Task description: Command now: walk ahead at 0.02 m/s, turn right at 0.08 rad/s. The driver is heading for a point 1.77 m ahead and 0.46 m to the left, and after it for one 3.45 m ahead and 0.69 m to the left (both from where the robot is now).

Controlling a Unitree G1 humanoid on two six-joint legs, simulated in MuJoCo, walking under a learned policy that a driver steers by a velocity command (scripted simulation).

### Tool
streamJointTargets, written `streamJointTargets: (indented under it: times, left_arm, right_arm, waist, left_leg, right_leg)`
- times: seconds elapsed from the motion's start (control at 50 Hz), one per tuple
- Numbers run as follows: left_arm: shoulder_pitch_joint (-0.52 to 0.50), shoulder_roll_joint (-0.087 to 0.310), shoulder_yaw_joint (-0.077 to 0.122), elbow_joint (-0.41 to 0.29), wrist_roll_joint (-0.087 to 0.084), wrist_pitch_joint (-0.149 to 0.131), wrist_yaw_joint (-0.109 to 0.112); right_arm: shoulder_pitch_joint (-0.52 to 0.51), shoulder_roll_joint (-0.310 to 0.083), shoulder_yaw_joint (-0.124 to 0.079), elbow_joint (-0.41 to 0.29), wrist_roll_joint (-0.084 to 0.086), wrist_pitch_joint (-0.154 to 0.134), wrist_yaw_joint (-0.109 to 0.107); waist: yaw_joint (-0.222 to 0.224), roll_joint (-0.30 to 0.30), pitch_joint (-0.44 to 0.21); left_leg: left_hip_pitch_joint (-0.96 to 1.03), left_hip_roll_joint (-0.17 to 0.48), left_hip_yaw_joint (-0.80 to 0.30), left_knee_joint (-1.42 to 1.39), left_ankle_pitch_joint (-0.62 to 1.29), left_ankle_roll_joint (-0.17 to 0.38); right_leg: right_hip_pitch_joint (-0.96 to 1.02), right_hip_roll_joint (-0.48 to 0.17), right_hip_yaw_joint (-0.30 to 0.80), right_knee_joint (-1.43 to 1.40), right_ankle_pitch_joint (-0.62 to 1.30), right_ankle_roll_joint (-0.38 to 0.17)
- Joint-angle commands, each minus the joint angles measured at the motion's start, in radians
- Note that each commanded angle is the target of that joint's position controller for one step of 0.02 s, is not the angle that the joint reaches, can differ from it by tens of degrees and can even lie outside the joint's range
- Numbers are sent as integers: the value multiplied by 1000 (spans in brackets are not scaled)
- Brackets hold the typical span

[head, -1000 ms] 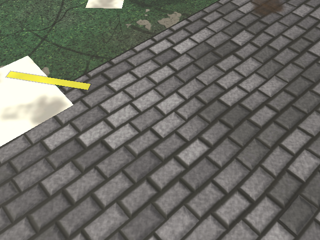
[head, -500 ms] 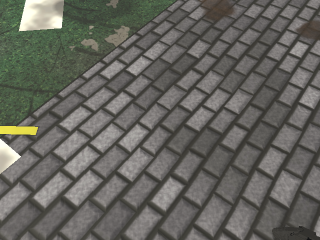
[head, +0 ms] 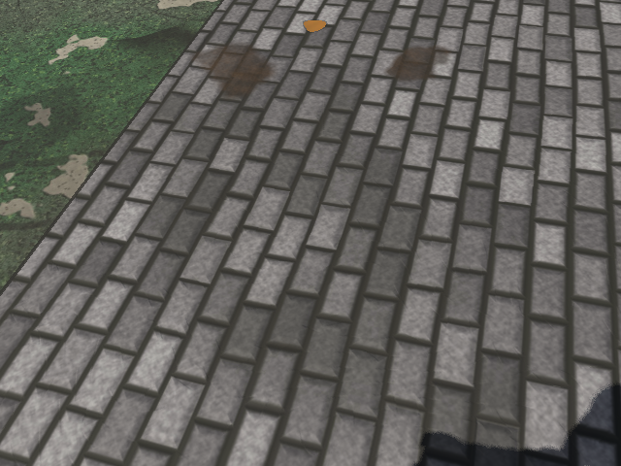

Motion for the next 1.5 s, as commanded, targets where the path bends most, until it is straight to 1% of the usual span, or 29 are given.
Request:
streamJointTargets:
  times: [0.02, 0.06, 0.18, 0.26, 0.3, 0.32, 0.34, 0.36, 0.38, 0.42, 0.46, 0.64, 0.72, 0.76, 0.78, 0.8, 0.82, 0.84, 0.88, 0.92, 1.1, 1.14, 1.16, 1.18, 1.2, 1.24, 1.28, 1.38, 1.5]
  left_arm:
    - [-90, 89, 9, -53, -1, -31, 29]
    - [-65, 78, 1, -36, -6, -42, 39]
    - [4, 154, 38, 9, -15, -23, 50]
    - [-20, 160, 54, 21, -13, -15, 52]
    - [-50, 170, 63, 24, -17, -9, 53]
    - [-47, 163, 66, 25, -16, -9, 52]
    - [-35, 115, 58, 0, -10, -5, 48]
    - [-130, 86, 46, -44, -20, 5, 59]
    - [-123, 104, 48, -34, -9, 12, 58]
    - [-79, 119, 56, 1, -23, 6, 46]
    - [-47, 133, 62, 17, -5, 2, 33]
    - [-87, 127, 47, -27, -19, -5, 38]
    - [-34, 137, 44, -36, -30, -20, 46]
    - [46, 131, 42, -22, -28, -34, 55]
    - [76, 162, 49, -17, -19, -43, 65]
    - [65, 240, 60, -31, -5, -46, 73]
    - [16, 304, 72, -50, -5, -37, 62]
    - [25, 248, 61, -50, -6, -35, 52]
    - [-66, 156, 35, -64, -12, -37, 43]
    - [-60, 151, 33, -58, -12, -43, 48]
    - [38, 180, 42, 26, -6, -34, 30]
    - [34, 176, 40, 45, -15, -27, 29]
    - [51, 156, 35, 47, -17, -33, 28]
    - [63, 110, 22, 26, -25, -41, 22]
    - [42, 83, 12, 43, -29, -31, 28]
    - [24, 111, 18, 81, -16, -27, 31]
    - [34, 137, 27, 110, -16, -34, 24]
    - [25, 125, 22, 166, -25, -39, 22]
    - [35, 112, 31, 155, -14, -23, 19]
  right_arm:
    - [51, -61, -15, -18, 0, -4, 7]
    - [73, -63, -17, 12, -6, -9, 12]
    - [21, -56, -17, -14, 8, -8, 7]
    - [39, -35, -16, -20, 13, -13, 7]
    - [76, -23, -13, -15, 11, -22, 10]
    - [77, -58, -19, -19, 0, -31, 9]
    - [103, -162, -42, -31, -20, -45, 5]
    - [133, -247, -69, -17, -11, -42, 5]
    - [153, -205, -63, -13, -6, -41, 4]
    - [13, -143, -49, -42, 3, -27, -4]
    - [-23, -125, -47, -61, 10, -24, -7]
    - [35, -175, -71, -61, -2, -14, 0]
    - [-33, -188, -78, -81, -5, -8, 12]
    - [-94, -180, -76, -93, 7, -7, 13]
    - [-102, -152, -68, -101, 15, -11, 10]
    - [-24, -65, -47, -99, 10, -15, 8]
    - [-9, -112, -59, -102, -3, -11, -4]
    - [-3, -156, -69, -85, -19, -8, -6]
    - [11, -138, -69, -46, -8, -1, 7]
    - [18, -119, -61, -32, -6, 3, 21]
    - [-54, -62, -14, -3, 12, 11, 4]
    - [-3, -49, -4, 31, 7, -5, -6]
    - [-9, -81, -5, 34, -6, -20, -13]
    - [-21, -151, -12, 24, -21, -34, -20]
    - [-91, -121, 0, 36, -8, -42, -14]
    - [-129, -63, 20, 41, -5, -54, -9]
    - [-87, -77, 22, 74, -1, -60, -21]
    - [-63, -98, 12, 124, -1, -60, -36]
    - [-53, -143, -26, 124, -5, -37, -54]
  waist:
    - [-24, -214, -14]
    - [-9, -181, -47]
    - [48, -172, -50]
    - [34, -166, -66]
    - [-5, -149, -70]
    - [-11, -88, -59]
    - [6, 123, -73]
    - [-40, 270, 13]
    - [-29, 109, 8]
    - [34, 31, 31]
    - [37, 56, -16]
    - [-23, 88, -36]
    - [4, 105, -54]
    - [60, 91, -58]
    - [70, 37, -61]
    - [22, -190, -84]
    - [17, -281, -54]
    - [12, -194, -41]
    - [-22, -142, 1]
    - [-11, -194, -25]
    - [51, -235, -49]
    - [7, -185, -47]
    - [18, -134, -70]
    - [46, 31, -101]
    - [65, 103, -31]
    - [57, 77, 1]
    - [46, 71, 11]
    - [34, 0, 19]
    - [27, 79, 31]
  left_leg:
    - [26, -7, -77, 91, 33, 3]
    - [60, -33, -85, 69, 29, -4]
    - [18, -45, -56, 6, -71, 0]
    - [69, -51, -24, -76, -55, 23]
    - [173, -60, -12, -262, 105, 48]
    - [229, -23, -107, -378, 211, 75]
    - [332, 196, -422, -461, 422, 135]
    - [265, 342, -600, -473, 740, 288]
    - [271, 313, -537, -464, 719, 323]
    - [244, 180, -399, -463, 557, 254]
    - [291, 123, -355, -444, 608, 236]
    - [298, 117, -477, -403, 484, 253]
    - [226, 98, -547, -367, 557, 217]
    - [158, 50, -556, -324, 500, 155]
    - [85, -2, -523, -268, 356, 100]
    - [0, -123, -353, -62, 36, 43]
    - [-94, -227, -208, 100, -191, 25]
    - [-69, -168, -236, 245, -175, 23]
    - [-45, -152, -232, 336, -58, 10]
    - [-53, -156, -208, 340, -13, -13]
    - [157, -115, -90, -186, -24, 0]
    - [304, -97, -87, -467, 221, 26]
    - [398, -26, -185, -505, 288, 43]
    - [438, 145, -386, -517, 356, 92]
    - [217, 202, -383, -479, 456, 152]
    - [183, 108, -325, -485, 302, 106]
    - [192, 61, -291, -491, 295, 77]
    - [266, 47, -231, -464, 284, 82]
    - [217, 194, -277, -448, 300, 203]
  right_leg:
    - [-6, -219, 159, -287, 300, -117]
    - [66, -210, 94, -235, 474, -112]
    - [181, -291, 131, -152, 513, -167]
    - [167, -309, 121, -112, 524, -167]
    - [107, -283, 72, -55, 438, -115]
    - [32, -241, 31, 23, 295, -54]
    - [-153, -123, -71, 255, 21, 22]
    - [-306, 36, -67, 382, -354, 50]
    - [-309, -10, 19, 513, -334, 52]
    - [-314, -29, 43, 536, -182, 59]
    - [-308, -20, 31, 546, -117, 79]
    - [-250, 1, 41, 291, -134, 95]
    - [-102, 32, 43, 144, -138, 70]
    - [51, 37, 42, -80, -18, 55]
    - [145, -34, 104, -215, 29, 40]
    - [217, -292, 358, -315, -7, -14]
    - [106, -415, 532, -316, 111, -137]
    - [59, -412, 504, -296, 175, -187]
    - [17, -278, 295, -270, 231, -146]
    - [79, -216, 200, -242, 354, -130]
    - [128, -227, 194, -179, 357, -150]
    - [65, -209, 173, -127, 395, -96]
    - [-2, -195, 167, -108, 331, -44]
    - [-79, -117, 88, -23, 172, 7]
    - [40, -62, 34, -108, -22, 23]
    - [113, -67, 53, -152, 87, 28]
    - [134, -86, 66, -159, 180, 26]
    - [48, -77, 87, -146, 195, 24]
    - [-106, -6, 31, 151, -51, 8]
Keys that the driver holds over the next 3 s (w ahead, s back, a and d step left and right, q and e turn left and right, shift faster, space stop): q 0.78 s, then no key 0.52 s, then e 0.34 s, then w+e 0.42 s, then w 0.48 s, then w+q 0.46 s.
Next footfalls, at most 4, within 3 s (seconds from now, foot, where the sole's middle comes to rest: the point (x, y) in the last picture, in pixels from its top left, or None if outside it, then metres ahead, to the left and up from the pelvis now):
0.32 left None -0.02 0.10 -0.77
0.78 right None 0.06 -0.09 -0.77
1.16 left None -0.09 0.07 -0.77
2.24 left None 0.28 0.13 -0.77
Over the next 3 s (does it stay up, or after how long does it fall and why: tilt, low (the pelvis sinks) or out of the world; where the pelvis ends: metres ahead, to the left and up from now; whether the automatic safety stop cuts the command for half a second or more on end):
stays up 0.55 0.04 0.01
